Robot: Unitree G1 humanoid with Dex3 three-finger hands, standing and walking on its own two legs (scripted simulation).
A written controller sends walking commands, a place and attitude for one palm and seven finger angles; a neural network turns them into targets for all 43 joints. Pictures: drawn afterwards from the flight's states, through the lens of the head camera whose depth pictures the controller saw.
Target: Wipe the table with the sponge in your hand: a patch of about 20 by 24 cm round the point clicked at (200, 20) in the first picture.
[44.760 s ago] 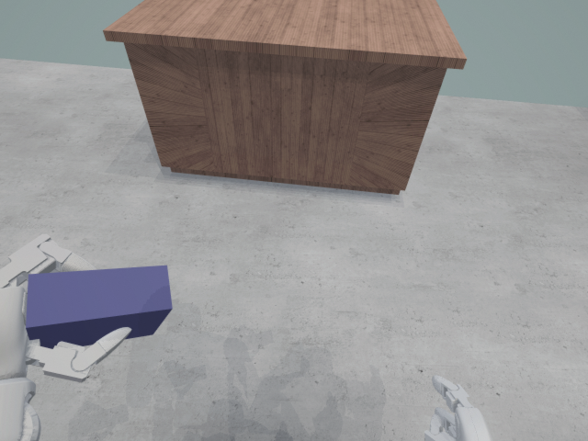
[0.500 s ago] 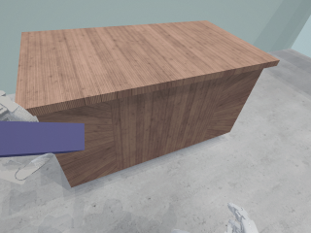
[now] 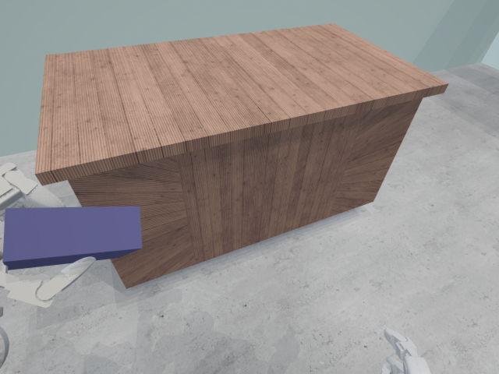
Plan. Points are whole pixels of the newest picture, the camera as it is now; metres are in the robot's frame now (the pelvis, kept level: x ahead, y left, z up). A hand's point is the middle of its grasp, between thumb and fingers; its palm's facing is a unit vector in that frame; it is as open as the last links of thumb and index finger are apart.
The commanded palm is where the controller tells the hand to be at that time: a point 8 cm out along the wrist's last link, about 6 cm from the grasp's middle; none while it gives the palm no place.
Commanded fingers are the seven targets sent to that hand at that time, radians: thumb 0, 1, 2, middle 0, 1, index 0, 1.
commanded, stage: stand and wait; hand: left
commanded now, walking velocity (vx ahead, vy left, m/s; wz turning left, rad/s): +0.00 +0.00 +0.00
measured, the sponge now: (92, 236) +0.23 +0.20 +0.19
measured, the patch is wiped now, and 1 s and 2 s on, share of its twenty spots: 1.00 1.00 1.00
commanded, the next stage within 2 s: none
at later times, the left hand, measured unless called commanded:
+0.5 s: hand (33, 222) +0.23 +0.26 +0.21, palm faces +0.43 -0.84 -0.33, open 9.3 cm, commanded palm +0.18 +0.30 +0.23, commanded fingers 0.00 0.10 1.30 -1.20 -1.60 -1.20 -1.60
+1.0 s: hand (29, 229) +0.23 +0.26 +0.20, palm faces +0.41 -0.84 -0.35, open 9.3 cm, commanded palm +0.17 +0.30 +0.23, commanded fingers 0.00 0.10 1.30 -1.20 -1.60 -1.20 -1.60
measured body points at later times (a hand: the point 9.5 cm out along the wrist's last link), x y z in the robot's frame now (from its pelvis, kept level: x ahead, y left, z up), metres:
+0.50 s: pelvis +0.02 +0.02 +0.02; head +0.01 +0.02 +0.47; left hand +0.20 +0.30 +0.22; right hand +0.22 -0.19 -0.04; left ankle +0.02 +0.13 -0.71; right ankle +0.04 -0.11 -0.71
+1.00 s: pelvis +0.01 +0.02 +0.03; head +0.00 +0.02 +0.48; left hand +0.20 +0.30 +0.22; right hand +0.19 -0.21 -0.05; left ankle +0.02 +0.13 -0.71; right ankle +0.04 -0.11 -0.71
